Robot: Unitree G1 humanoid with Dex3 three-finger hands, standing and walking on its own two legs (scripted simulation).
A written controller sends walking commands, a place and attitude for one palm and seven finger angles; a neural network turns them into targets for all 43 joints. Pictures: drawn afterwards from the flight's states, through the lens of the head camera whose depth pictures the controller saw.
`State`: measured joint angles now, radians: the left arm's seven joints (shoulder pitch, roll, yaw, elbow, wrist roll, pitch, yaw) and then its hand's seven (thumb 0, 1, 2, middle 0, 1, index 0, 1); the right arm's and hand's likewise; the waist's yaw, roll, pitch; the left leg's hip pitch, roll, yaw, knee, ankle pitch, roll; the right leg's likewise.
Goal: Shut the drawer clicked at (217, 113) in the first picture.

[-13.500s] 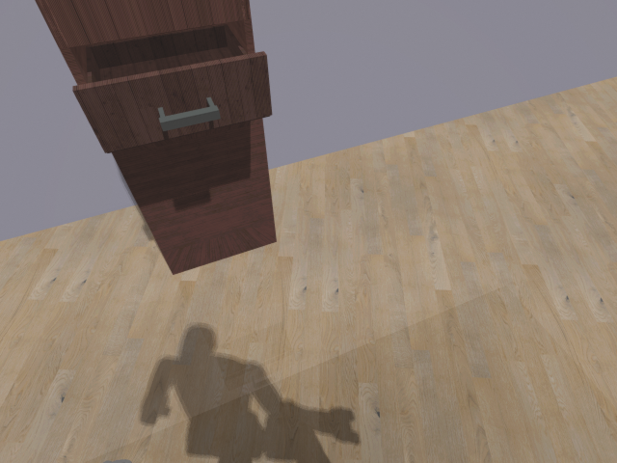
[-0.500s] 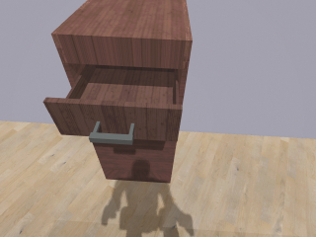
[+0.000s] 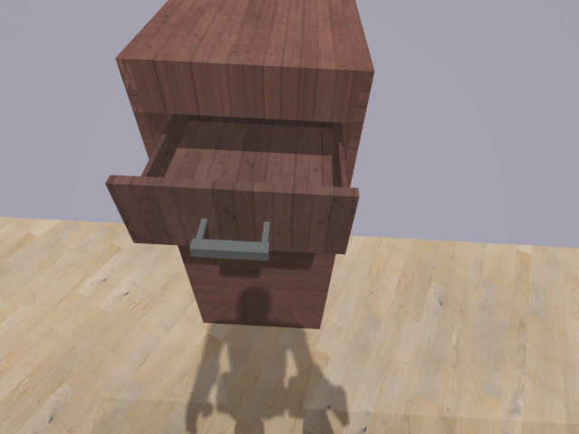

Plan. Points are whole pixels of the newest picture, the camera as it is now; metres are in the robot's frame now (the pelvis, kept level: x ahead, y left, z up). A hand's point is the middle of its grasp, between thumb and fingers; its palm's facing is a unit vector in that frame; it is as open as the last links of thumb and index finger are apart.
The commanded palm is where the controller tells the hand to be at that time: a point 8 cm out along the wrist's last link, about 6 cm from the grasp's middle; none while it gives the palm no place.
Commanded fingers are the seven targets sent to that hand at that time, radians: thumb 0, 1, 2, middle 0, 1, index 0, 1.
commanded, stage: look again from close up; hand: left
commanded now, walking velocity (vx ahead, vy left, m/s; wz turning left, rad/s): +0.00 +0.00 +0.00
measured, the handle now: (232, 238) +0.40 +0.12 +0.04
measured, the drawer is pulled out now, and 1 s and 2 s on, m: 0.20 0.20 0.20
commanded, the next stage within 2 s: raise the hand and make a fist in 0.54 s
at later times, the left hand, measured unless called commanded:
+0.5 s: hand out of the picture -0.02 +0.15 -0.17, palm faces +0.01 -0.98 -0.18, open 7.4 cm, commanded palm none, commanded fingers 0.00 0.90 0.90 -0.20 -0.30 -0.20 -0.30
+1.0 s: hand (240, 382) +0.19 +0.08 +0.01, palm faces -0.05 -1.00 +0.02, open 6.3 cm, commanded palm +0.12 +0.17 -0.02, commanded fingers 0.00 0.90 0.90 -0.58 -0.71 -0.58 -0.71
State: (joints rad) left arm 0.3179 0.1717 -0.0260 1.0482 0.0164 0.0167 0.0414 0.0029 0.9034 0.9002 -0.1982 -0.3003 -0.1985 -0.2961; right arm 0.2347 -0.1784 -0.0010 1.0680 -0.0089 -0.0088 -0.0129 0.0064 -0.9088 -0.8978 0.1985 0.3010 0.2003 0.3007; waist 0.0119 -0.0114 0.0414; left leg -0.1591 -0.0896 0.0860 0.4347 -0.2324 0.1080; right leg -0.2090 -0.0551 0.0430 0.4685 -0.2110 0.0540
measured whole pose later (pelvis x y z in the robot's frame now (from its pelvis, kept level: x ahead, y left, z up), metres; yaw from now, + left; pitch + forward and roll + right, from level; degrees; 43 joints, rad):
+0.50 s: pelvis +0.00 -0.01 +0.00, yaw +0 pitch -3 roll +1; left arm 0.32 0.13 -0.03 1.12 0.02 -0.01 0.05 0.00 0.90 0.90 -0.20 -0.30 -0.20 -0.30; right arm 0.28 -0.14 0.00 1.16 0.00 -0.01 -0.02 0.01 -0.91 -0.90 0.20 0.30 0.20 0.30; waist 0.00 0.00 0.04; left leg -0.14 -0.08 0.08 0.38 -0.20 0.09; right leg -0.20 -0.04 0.04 0.43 -0.19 0.04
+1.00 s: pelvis -0.01 -0.06 -0.05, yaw +2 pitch +6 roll +1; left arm 0.43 0.14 0.03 0.02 -0.19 -0.44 -0.22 0.01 0.92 0.90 -0.39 -0.51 -0.39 -0.51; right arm 0.19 -0.27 -0.06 0.51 0.03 -0.26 0.02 0.02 -0.91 -0.90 0.20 0.30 0.20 0.30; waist -0.03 -0.03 -0.13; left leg -0.60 -0.02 0.04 0.94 -0.44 0.02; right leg -0.64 0.00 -0.02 0.96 -0.43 -0.03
